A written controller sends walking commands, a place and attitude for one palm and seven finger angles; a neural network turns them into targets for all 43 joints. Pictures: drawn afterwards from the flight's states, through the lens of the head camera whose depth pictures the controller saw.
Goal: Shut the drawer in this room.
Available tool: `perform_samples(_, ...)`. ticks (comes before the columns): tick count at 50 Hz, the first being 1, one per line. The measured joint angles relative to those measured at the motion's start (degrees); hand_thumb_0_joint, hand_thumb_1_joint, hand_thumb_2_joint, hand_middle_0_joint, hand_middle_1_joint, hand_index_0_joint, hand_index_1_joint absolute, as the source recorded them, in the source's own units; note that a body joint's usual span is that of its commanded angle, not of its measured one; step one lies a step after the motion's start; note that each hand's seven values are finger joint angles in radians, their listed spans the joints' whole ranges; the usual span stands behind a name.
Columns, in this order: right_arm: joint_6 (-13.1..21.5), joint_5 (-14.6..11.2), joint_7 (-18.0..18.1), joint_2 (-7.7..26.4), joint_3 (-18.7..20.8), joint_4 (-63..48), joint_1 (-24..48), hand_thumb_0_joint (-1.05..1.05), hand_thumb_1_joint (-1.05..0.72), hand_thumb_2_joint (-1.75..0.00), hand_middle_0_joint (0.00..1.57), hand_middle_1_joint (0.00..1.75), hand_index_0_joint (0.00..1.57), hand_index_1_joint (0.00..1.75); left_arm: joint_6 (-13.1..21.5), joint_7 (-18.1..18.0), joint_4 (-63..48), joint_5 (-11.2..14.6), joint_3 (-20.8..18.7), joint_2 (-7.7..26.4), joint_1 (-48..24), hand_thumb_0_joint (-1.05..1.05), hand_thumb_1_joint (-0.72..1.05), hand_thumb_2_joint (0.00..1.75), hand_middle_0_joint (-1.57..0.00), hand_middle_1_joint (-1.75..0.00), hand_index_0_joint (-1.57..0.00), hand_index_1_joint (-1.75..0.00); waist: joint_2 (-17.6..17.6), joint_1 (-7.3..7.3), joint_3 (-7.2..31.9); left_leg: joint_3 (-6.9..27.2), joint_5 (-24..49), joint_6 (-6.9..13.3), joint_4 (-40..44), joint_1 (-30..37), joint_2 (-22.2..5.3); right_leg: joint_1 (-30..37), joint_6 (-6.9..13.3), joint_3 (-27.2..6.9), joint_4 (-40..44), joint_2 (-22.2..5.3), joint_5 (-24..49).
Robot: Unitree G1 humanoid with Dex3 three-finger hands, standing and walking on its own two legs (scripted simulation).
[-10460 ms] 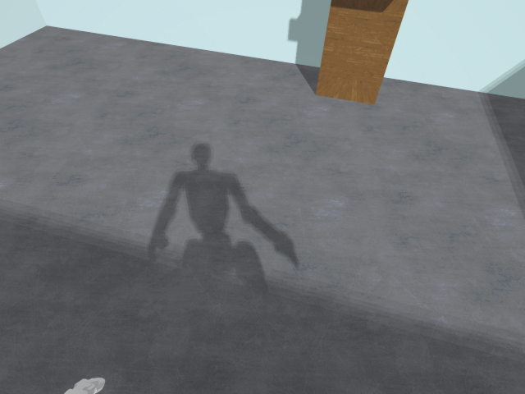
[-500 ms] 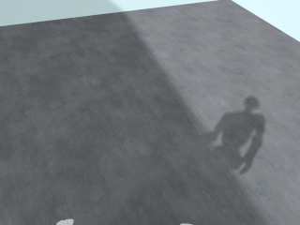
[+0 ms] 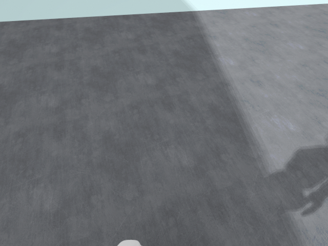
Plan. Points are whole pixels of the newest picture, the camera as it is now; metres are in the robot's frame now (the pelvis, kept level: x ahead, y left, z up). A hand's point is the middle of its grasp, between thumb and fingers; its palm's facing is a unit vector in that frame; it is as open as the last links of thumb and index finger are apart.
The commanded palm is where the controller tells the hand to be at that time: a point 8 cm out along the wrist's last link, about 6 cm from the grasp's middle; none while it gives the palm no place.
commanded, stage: turn or walk to find it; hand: left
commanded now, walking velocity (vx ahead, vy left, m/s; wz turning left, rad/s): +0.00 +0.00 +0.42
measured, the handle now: out of the picture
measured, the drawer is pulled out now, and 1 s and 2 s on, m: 0.20 0.20 0.20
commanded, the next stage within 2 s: none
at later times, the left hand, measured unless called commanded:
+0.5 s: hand out of the picture +0.03 +0.26 -0.16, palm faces +0.22 -0.94 -0.25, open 7.4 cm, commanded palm none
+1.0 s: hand out of the picture -0.08 +0.17 -0.15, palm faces +0.45 -0.86 -0.25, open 7.4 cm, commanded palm none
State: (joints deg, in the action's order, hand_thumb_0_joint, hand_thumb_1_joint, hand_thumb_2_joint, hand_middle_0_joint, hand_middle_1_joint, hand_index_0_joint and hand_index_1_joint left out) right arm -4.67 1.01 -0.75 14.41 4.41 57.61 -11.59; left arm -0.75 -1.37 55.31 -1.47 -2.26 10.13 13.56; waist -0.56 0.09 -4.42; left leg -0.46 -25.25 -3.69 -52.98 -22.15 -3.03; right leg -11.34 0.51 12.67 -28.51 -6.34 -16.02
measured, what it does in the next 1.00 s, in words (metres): steps on the spot, turning left: left foot, then right foot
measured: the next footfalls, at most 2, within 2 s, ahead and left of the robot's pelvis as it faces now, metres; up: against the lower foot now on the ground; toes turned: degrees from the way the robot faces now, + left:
left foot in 0.10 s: +0.02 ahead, +0.14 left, +0.00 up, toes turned +8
right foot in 0.64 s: +0.03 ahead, -0.09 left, +0.00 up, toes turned +12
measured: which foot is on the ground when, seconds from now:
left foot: up 0.00-0.08, down 0.10-0.66, up 0.68-1.00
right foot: down 0.00-0.10, up 0.12-0.62, down 0.64-1.00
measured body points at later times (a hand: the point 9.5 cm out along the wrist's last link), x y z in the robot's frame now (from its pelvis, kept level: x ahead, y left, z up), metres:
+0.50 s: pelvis -0.02 +0.04 +0.00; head +0.00 +0.06 +0.45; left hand +0.02 +0.31 -0.14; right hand +0.09 -0.19 -0.14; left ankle -0.02 +0.14 -0.74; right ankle -0.01 -0.12 -0.68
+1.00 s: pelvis -0.04 -0.02 +0.00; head -0.01 -0.03 +0.45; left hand -0.10 +0.22 -0.13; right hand +0.08 -0.25 -0.16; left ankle -0.15 +0.12 -0.66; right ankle -0.01 -0.10 -0.74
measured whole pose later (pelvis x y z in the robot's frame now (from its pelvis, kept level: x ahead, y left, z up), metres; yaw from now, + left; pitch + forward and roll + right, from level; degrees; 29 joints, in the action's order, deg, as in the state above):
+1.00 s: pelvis -0.04 -0.02 +0.00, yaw +25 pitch +0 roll +1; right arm -5.2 1.4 -0.8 14.9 5.1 58.5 -14.3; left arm -0.7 -1.5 54.9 -1.1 -2.1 8.9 13.8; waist -1.7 -0.5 -3.4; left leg 1.8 -21.9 -4.0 -60.5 -24.5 -2.8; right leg -11.4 1.9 12.7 -26.5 -5.1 -14.6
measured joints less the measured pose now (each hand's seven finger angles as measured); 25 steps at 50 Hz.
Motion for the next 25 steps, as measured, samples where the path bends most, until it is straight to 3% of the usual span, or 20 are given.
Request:
perform_samples(3,0.8,-0.3,0.1,-0.4,-0.6,-0.9,1.8,0.01,-0.91,-0.90,0.20,0.30,0.19,0.30,-0.3,0.1,0.7,-0.1,-0.6,1.4,0.7,0.01,0.90,0.89,-0.20,-0.30,-0.20,-0.30,1.2,0.98,-0.5,-2.0,0.4,0.6,9.2,3.6,0.3,-1.1,-1.1,1.3,-2.2,-1.4,-0.8)
perform_samples(5,1.8,-0.4,0.0,-0.4,-1.0,-2.0,2.5,0.01,-0.91,-0.90,0.20,0.30,0.19,0.30,-0.7,0.2,1.1,0.2,-1.0,2.5,1.4,0.01,0.90,0.89,-0.20,-0.30,-0.20,-0.30,1.5,1.14,-0.2,-3.1,6.8,1.3,18.2,7.0,0.5,-2.3,-2.3,2.5,-5.3,-2.3,-2.2)
perform_samples(7,2.7,-0.2,0.0,-1.3,-1.2,-2.4,3.6,0.01,-0.91,-0.90,0.20,0.30,0.19,0.30,-1.8,0.0,1.6,0.6,-1.5,4.0,1.5,0.01,0.90,0.89,-0.20,-0.30,-0.20,-0.30,3.4,1.58,-0.5,-3.4,7.4,3.6,18.0,6.7,1.9,-5.4,-3.2,-0.6,-12.2,-3.2,-7.6)
perform_samples(9,3.2,0.0,0.1,-2.0,-1.7,-3.0,4.1,0.01,-0.91,-0.90,0.20,0.30,0.19,0.30,-3.1,-0.2,2.1,0.6,-1.8,5.0,1.4,0.01,0.90,0.89,-0.20,-0.30,-0.20,-0.30,3.9,2.05,-0.4,-3.3,6.3,5.3,17.9,6.9,2.1,-8.9,-3.6,-4.6,-21.0,-1.6,-12.9)
perform_samples(14,3.6,0.0,1.1,-3.0,-2.6,-3.6,4.0,0.01,-0.91,-0.90,0.20,0.30,0.20,0.30,-3.3,0.4,2.3,0.6,-2.2,5.4,-0.2,0.01,0.91,0.89,-0.20,-0.30,-0.19,-0.30,2.6,1.60,0.1,-1.3,9.8,6.3,23.8,8.9,2.7,-14.2,-4.5,-9.1,-33.3,0.6,-8.5)
perform_samples(19,3.8,-0.1,1.0,-3.8,-2.8,-3.4,2.8,0.01,-0.90,-0.90,0.21,0.30,0.20,0.30,-2.6,0.5,1.0,0.6,-2.0,5.2,-2.0,0.01,0.91,0.89,-0.20,-0.30,-0.19,-0.30,2.2,1.09,0.6,0.1,12.4,6.7,27.5,9.9,4.0,-15.2,-5.6,-11.1,-33.5,0.8,-5.8)
perform_samples(25,3.4,0.3,0.9,-4.0,-2.3,-2.7,0.2,0.01,-0.90,-0.90,0.21,0.30,0.20,0.30,-2.8,0.3,-0.5,0.9,-1.5,3.8,-5.0,0.01,0.91,0.89,-0.20,-0.30,-0.19,-0.30,1.3,-0.78,1.0,2.5,13.3,6.2,27.2,8.8,5.1,-12.4,-5.6,-11.6,-25.5,2.1,-8.3)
